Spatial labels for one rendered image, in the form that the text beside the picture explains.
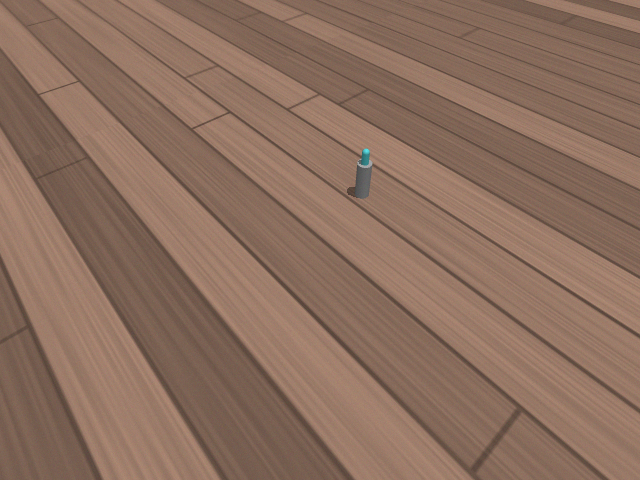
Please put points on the bottle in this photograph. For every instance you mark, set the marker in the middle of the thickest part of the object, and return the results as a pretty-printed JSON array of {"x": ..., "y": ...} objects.
[{"x": 363, "y": 175}]

